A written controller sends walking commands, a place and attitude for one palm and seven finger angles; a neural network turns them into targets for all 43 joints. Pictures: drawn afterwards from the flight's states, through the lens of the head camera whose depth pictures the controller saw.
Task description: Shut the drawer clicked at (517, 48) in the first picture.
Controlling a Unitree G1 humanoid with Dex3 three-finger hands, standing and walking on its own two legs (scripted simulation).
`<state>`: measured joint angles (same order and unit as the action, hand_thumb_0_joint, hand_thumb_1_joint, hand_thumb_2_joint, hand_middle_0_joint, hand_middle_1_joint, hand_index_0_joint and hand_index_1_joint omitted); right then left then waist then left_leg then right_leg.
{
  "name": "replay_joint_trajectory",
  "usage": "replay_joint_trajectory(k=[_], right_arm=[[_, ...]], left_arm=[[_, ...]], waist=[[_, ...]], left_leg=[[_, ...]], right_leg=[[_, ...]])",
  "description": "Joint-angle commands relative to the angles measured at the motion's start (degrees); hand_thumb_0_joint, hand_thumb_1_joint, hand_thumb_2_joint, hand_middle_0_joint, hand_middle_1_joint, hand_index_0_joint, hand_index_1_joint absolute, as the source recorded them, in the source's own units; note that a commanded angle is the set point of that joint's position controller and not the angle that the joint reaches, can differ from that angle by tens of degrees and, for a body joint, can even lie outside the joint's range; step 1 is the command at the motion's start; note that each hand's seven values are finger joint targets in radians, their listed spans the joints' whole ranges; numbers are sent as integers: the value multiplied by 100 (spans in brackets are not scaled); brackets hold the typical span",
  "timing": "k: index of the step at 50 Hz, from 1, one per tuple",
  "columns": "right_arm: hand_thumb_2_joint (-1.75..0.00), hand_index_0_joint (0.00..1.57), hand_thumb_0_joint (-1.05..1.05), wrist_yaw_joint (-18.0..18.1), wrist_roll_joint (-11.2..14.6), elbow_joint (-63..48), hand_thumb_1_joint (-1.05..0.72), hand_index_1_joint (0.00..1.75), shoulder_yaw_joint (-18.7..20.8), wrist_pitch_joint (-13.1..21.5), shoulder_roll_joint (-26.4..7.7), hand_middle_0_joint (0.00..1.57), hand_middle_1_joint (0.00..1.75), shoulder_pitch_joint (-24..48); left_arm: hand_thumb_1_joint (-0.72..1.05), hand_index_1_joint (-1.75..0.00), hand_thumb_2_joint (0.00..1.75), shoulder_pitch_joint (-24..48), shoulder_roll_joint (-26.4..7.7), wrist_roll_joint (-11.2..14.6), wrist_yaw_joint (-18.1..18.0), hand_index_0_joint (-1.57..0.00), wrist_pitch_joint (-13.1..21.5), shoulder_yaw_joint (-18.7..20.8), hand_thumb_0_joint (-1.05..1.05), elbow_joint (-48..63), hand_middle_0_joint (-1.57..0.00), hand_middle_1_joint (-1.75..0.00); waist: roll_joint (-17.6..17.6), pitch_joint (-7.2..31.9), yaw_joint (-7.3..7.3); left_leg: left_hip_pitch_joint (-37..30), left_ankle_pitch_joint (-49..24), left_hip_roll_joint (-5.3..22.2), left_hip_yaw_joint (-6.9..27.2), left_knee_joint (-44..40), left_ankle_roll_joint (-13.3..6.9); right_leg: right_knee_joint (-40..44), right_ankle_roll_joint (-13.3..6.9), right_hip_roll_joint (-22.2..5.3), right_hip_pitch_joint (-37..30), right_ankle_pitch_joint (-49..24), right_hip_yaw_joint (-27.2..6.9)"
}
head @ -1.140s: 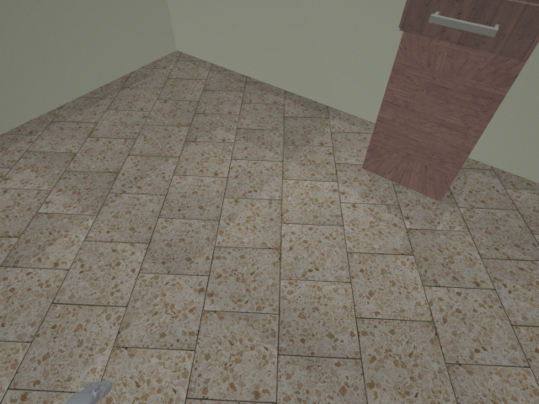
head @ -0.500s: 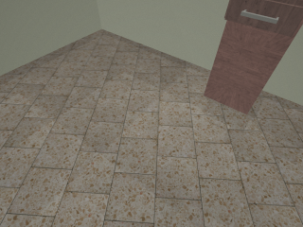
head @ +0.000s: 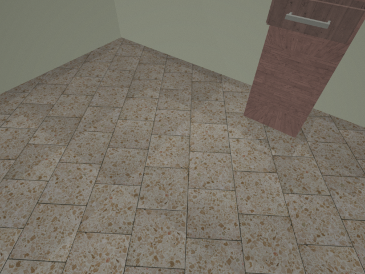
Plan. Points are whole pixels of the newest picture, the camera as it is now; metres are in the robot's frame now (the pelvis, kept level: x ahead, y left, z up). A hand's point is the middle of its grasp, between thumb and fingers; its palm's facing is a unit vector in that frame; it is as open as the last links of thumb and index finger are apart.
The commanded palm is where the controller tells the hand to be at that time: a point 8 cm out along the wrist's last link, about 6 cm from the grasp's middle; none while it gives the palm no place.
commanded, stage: look at it before walking up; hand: left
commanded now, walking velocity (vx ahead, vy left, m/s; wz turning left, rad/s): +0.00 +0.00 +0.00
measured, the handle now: (307, 19) +1.16 -0.52 +0.10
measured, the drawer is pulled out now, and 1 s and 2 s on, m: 0.19 0.19 0.19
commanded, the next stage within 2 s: walk to a spot facing it in 0.30 s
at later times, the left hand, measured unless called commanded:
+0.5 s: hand out of the picture +0.08 +0.25 -0.16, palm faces -0.03 -0.94 -0.34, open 7.4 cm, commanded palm none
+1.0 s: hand out of the picture +0.07 +0.14 -0.16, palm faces -0.20 -0.96 -0.22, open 7.4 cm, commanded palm none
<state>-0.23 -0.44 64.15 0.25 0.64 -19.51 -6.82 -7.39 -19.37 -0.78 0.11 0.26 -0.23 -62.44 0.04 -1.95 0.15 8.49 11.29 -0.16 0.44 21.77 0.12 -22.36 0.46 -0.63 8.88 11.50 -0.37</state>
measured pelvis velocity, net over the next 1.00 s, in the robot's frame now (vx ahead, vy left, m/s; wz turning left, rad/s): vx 0.07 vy -0.05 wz -0.29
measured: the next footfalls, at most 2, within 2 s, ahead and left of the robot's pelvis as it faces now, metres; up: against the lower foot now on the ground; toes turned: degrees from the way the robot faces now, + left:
left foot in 1.30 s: +0.36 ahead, +0.02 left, +0.00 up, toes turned -19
right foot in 1.90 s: +0.46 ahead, -0.26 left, +0.00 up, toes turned -54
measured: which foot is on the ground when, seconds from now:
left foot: down 0.00-0.80, up 0.82-1.00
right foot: down 0.00-1.00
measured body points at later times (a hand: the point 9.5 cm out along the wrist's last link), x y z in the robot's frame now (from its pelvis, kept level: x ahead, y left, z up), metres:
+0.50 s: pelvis +0.01 +0.00 +0.00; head +0.02 +0.00 +0.45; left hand +0.09 +0.29 -0.13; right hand +0.09 -0.30 -0.13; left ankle +0.01 +0.12 -0.75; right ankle +0.01 -0.12 -0.75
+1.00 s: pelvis +0.07 -0.05 +0.00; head +0.08 -0.07 +0.45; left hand +0.08 +0.19 -0.14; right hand +0.07 -0.32 -0.15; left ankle +0.11 +0.09 -0.66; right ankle +0.01 -0.12 -0.75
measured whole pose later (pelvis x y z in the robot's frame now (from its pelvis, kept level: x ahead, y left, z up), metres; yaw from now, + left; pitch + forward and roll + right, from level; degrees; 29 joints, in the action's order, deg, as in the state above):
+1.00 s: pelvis +0.07 -0.05 +0.00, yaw -17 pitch +0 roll +1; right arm -1.1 -1.3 57.0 3.3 -0.5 -13.8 -10.4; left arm -24.8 -9.2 -1.3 0.6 2.1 1.8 -58.4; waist 1.1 -2.1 -2.4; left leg 31.0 16.3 5.3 -3.2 63.8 3.4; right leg -25.0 -3.8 2.9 9.0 16.1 -1.4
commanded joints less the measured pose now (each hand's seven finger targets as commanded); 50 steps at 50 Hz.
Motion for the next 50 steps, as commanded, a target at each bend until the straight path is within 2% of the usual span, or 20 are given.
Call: replay_joint_trajectory(k=[1,21,24,26,28,30,32,33,34,36,37,38,39,40,41,42,43,45,47,50], right_arm=[[-90,20,0,79,-4,-397,-90,30,201,138,-1177,20,30,287],[-90,20,0,104,1,-386,-90,30,195,140,-1207,20,30,338],[-90,20,0,140,-16,-385,-90,30,134,42,-593,20,30,-8],[-90,20,0,176,-19,-485,-90,30,157,-43,-531,20,30,-161],[-90,20,0,188,-32,-625,-90,30,226,-83,-607,20,30,-217],[-90,20,0,168,-62,-744,-90,30,292,-104,-733,20,30,-213],[-90,20,0,139,-74,-861,-90,30,399,-91,-924,20,30,-209],[-90,20,0,124,-52,-923,-90,30,444,-60,-1017,20,30,-181],[-90,20,0,117,-61,-976,-90,30,465,-21,-981,20,30,-157],[-90,20,0,110,-94,-1004,-90,30,474,34,-877,20,30,-172],[-90,20,0,104,-102,-1009,-90,30,478,36,-815,20,30,-108],[-90,20,0,94,-100,-1018,-90,30,474,24,-773,20,30,-3],[-90,20,0,75,-95,-1063,-90,30,439,9,-572,20,30,15],[-90,20,0,44,-33,-1287,-90,30,330,3,-47,20,30,33],[-90,20,0,7,-77,-1651,-90,30,280,90,-33,20,30,634],[-90,20,0,-8,-77,-1631,-90,30,337,128,-162,20,30,551],[-90,20,0,-20,-64,-1561,-90,30,360,150,-139,20,30,615],[-90,20,0,-44,-101,-1424,-90,30,372,153,-54,20,30,378],[-90,20,0,-65,-96,-1330,-90,30,382,97,129,20,30,118],[-90,20,0,-90,-87,-1331,-90,30,405,63,247,20,30,-2]], left_arm=[[90,-30,90,215,-1190,6,-68,-20,122,225,0,391,-20,-30],[90,-30,90,215,-1214,10,-72,-20,130,226,0,377,-20,-30],[90,-30,90,-32,-669,10,-99,-20,-40,175,0,410,-20,-30],[90,-30,90,-161,-592,4,-95,-20,-143,188,0,507,-20,-30],[90,-30,90,-280,-578,-11,-66,-20,-194,239,0,620,-20,-30],[90,-30,90,-367,-534,-44,18,-20,-228,283,0,760,-20,-30],[90,-30,90,-425,-384,-67,104,-20,-236,322,0,895,-20,-30],[90,-30,90,-418,-327,-65,132,-20,-235,354,0,972,-20,-30],[90,-30,90,-347,-300,-67,161,-20,-232,388,0,1070,-20,-30],[90,-30,90,-406,-145,-74,223,-20,-174,422,0,1154,-20,-30],[90,-30,90,-630,-39,-74,240,-20,-138,429,0,1100,-20,-30],[90,-30,90,-1106,2,-77,245,-20,-103,439,0,959,-20,-30],[90,-30,90,-1727,-52,-86,206,-20,-42,480,0,758,-20,-30],[90,-30,90,-2301,-694,-149,105,-20,84,602,0,616,-20,-30],[90,-30,90,-2683,-900,-44,-13,-20,124,621,0,595,-20,-30],[90,-30,90,-2433,-798,-19,-71,-20,169,617,0,676,-20,-30],[90,-30,90,-2200,-570,-4,-74,-20,205,589,0,716,-20,-30],[90,-30,90,-1780,-283,-36,-49,-20,268,493,0,836,-20,-30],[90,-30,90,-1736,-176,-34,-30,-20,329,473,0,811,-20,-30],[90,-30,90,-1900,-90,-30,-34,-20,379,476,0,713,-20,-30]], waist=[[-49,291,-20],[-39,411,-15],[-74,376,17],[-107,303,28],[26,373,23],[196,315,6],[789,31,18],[1143,15,5],[1151,-150,13],[911,-281,-59],[858,-267,-172],[576,-129,-406],[-80,-64,-641],[-2177,-112,-814],[-2130,-344,-958],[-1381,-332,-728],[-939,-440,-645],[-395,-460,-336],[-326,-341,-139],[-547,-202,-106]], left_leg=[[-9,-425,665,584,-405,-180],[-268,-913,726,471,-339,-154],[-280,-1037,767,191,-1,-60],[-236,-919,804,62,156,-30],[-266,-526,932,77,206,-95],[-188,995,1139,314,-66,-231],[43,2346,1631,861,-649,-526],[197,2517,2033,1114,-917,-759],[202,2305,2212,1104,-1037,-900],[327,1824,2158,644,-740,-831],[581,1633,2027,292,-395,-685],[874,1658,1794,-84,267,-493],[1493,1876,1404,-496,1415,-231],[3017,2511,558,-1155,3621,185],[3752,2510,291,-554,4504,193],[3741,1786,579,-44,4624,130],[3591,1381,714,-101,4730,133],[3235,818,802,-31,4543,236],[3039,376,751,-139,4309,337],[3050,-75,687,-209,4075,404]], right_leg=[[466,-201,-633,48,-190,-571],[396,-217,-631,-49,-910,-576],[72,-161,-593,192,-1338,-639],[-158,-147,-518,441,-1413,-716],[-391,-156,-393,657,-1080,-718],[-608,-146,-136,1006,435,-668],[-1435,-91,229,1419,1396,-264],[-2229,-36,210,1443,1498,33],[-2595,-11,33,1667,1758,87],[-2339,-32,-174,1526,1762,146],[-1970,-41,-166,1040,1575,293],[-1465,-55,-31,446,1240,475],[-678,-137,29,-432,965,373],[726,-589,-1347,-1109,1688,-2172],[1389,-1112,-2093,-858,1118,-3992],[1317,-1288,-2037,-875,1134,-3585],[1248,-1287,-1852,-567,1121,-3438],[1128,-1260,-1569,-118,785,-2744],[1082,-1121,-1256,-35,7,-2060],[1076,-1002,-980,-188,-351,-1660]])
